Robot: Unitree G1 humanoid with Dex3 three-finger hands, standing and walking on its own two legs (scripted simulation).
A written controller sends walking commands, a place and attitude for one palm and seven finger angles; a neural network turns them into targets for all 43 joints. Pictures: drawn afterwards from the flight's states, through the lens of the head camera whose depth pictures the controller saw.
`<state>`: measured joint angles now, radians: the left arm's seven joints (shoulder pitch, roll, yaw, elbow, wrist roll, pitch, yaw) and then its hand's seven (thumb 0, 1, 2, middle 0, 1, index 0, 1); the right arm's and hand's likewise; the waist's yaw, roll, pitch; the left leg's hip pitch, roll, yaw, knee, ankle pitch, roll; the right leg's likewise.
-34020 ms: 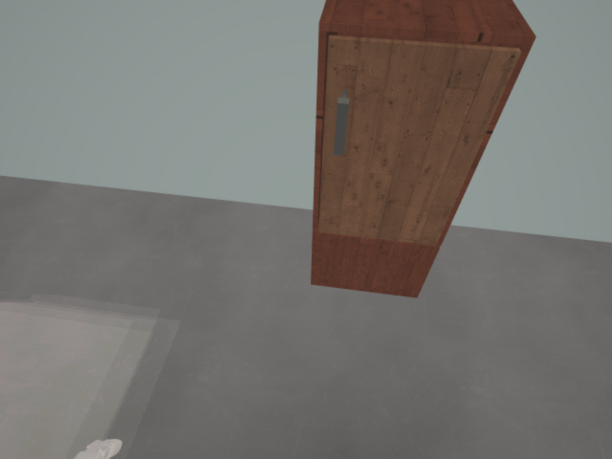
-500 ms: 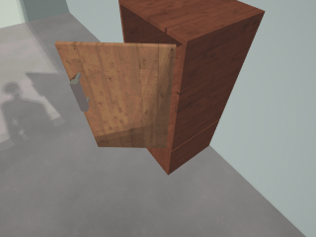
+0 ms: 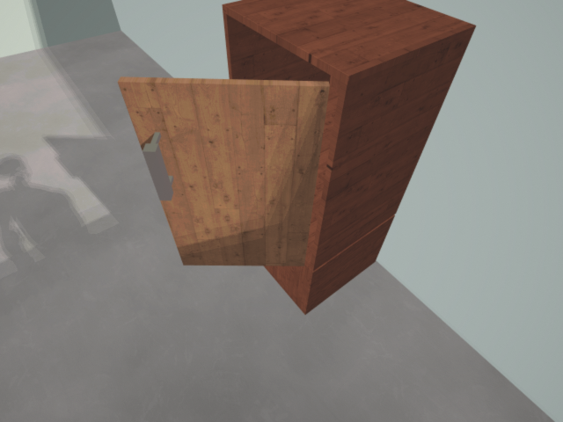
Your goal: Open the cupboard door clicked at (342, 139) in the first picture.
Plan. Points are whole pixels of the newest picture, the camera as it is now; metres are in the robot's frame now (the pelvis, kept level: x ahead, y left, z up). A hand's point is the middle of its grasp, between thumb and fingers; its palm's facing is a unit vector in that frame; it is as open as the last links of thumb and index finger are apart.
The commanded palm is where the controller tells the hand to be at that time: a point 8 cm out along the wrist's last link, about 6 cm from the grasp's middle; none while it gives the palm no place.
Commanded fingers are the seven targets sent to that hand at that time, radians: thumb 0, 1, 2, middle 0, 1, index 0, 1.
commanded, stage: shuffle to correct the standing spot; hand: left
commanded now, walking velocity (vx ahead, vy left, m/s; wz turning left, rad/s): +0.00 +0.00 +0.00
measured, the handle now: (161, 166) +0.57 +0.29 +0.00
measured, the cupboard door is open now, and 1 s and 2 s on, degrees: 53 53 53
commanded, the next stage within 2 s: come to a stop and stand still in 0.10 s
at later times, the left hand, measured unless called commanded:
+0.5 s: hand out of the picture +0.04 +0.20 -0.18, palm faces +0.03 -0.98 -0.20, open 7.3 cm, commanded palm none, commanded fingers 0.00 0.90 0.90 -0.20 -0.30 -0.20 -0.30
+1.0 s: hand out of the picture +0.05 +0.17 -0.17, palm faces +0.02 -0.98 -0.19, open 7.3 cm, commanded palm none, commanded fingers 0.00 0.90 0.90 -0.20 -0.30 -0.20 -0.30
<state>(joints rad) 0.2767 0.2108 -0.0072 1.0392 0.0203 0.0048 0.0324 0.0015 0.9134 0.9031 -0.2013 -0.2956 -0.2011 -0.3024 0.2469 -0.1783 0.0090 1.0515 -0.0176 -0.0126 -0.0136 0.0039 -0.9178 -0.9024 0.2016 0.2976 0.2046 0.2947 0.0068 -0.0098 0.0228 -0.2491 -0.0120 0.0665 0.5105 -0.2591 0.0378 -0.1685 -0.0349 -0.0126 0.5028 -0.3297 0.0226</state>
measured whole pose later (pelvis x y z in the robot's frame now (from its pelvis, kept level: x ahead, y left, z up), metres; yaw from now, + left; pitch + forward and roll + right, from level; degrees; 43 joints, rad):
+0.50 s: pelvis +0.03 +0.02 +0.00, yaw +1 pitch +0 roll +0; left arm 0.25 0.17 0.01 1.05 0.02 0.02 0.03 0.00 0.91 0.90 -0.20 -0.30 -0.20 -0.30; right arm 0.25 -0.16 0.00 1.04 -0.02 -0.02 -0.03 0.01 -0.92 -0.90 0.20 0.30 0.20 0.29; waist 0.01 -0.02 0.07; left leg -0.22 -0.04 0.09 0.51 -0.29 0.07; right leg -0.30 -0.05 -0.06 0.70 -0.43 0.00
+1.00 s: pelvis +0.05 +0.00 +0.00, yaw +1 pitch +0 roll +0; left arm 0.26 0.17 -0.01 1.10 0.01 0.00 0.03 0.00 0.92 0.90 -0.20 -0.30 -0.20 -0.30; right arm 0.27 -0.14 0.02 1.14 -0.01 -0.02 -0.03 0.01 -0.91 -0.90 0.20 0.30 0.20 0.29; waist 0.01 -0.02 0.03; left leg -0.14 -0.01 0.08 0.42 -0.29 0.03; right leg -0.17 -0.01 -0.07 0.46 -0.29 -0.02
